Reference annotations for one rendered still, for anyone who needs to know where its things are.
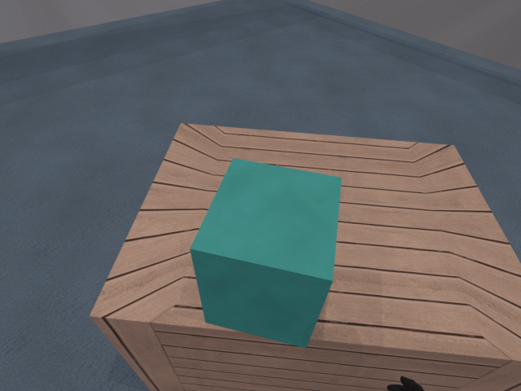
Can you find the pedestal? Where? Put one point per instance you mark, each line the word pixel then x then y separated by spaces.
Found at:
pixel 425 285

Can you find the carton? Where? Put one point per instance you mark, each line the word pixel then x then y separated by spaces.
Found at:
pixel 264 255

